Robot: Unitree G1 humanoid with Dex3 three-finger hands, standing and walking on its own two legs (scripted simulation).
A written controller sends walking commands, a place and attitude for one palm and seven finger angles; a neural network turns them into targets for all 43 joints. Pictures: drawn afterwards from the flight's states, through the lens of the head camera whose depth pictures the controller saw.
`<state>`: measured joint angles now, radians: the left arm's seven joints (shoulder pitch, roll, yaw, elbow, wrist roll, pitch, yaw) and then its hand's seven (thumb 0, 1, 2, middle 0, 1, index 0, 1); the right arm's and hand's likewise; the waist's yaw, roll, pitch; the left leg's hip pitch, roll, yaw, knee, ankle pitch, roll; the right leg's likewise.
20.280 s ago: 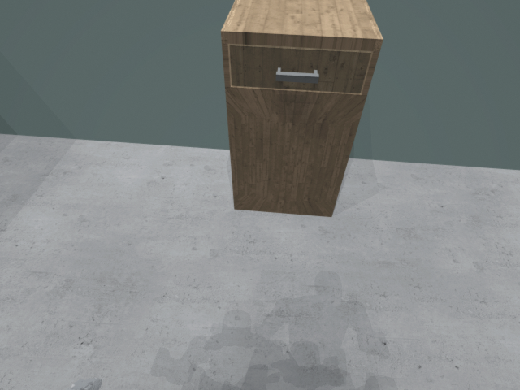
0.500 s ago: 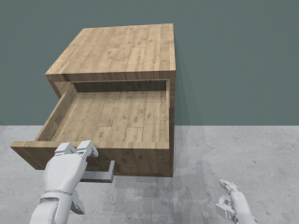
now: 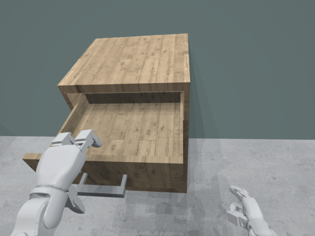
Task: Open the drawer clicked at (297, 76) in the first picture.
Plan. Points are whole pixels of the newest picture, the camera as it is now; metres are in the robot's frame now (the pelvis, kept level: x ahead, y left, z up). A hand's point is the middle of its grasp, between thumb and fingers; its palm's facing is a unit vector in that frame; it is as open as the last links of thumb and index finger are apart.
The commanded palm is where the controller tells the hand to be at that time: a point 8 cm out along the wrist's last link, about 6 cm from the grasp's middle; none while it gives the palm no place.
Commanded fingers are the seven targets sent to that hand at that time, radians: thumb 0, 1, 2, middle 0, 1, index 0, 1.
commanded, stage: lift the hand off the handle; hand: left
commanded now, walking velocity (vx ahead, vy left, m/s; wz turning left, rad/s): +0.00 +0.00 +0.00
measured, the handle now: (102, 184) +0.25 +0.21 -0.01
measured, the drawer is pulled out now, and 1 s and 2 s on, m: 0.30 0.30 0.30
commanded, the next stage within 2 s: draw the hand back to the body in 0.18 s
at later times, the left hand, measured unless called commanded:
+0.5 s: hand (70, 171) +0.20 +0.22 +0.13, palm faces +0.11 -0.14 -0.98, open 13.9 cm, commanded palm +0.17 +0.22 +0.19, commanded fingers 0.00 -0.50 0.30 -0.30 -1.20 -0.30 -1.20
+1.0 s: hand (72, 171) +0.20 +0.21 +0.14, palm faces +0.24 -0.77 -0.58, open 13.8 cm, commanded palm +0.16 +0.25 +0.19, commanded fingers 0.00 -0.25 0.41 -0.28 -1.04 -0.28 -1.04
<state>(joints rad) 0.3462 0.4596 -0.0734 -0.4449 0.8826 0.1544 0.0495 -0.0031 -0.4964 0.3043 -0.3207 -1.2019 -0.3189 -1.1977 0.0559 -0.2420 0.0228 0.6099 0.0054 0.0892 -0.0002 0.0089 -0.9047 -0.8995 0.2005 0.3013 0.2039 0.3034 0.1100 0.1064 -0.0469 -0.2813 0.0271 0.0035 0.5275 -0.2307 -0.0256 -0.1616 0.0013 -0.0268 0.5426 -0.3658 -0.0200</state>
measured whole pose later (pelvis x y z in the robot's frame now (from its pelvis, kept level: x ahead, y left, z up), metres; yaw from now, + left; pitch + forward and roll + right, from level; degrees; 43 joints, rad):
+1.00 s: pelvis +0.00 +0.01 +0.00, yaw +0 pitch -2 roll +0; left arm 0.51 0.35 0.15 -0.53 0.15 -0.03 0.07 -0.01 -0.47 0.32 -0.32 -1.18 -0.32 -1.18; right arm 0.12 -0.21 0.04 0.55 0.01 -0.04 -0.05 0.01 -0.91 -0.90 0.20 0.30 0.20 0.30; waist 0.08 0.08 0.01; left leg -0.25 0.02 0.01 0.53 -0.24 -0.02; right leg -0.12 0.00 -0.02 0.52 -0.36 -0.01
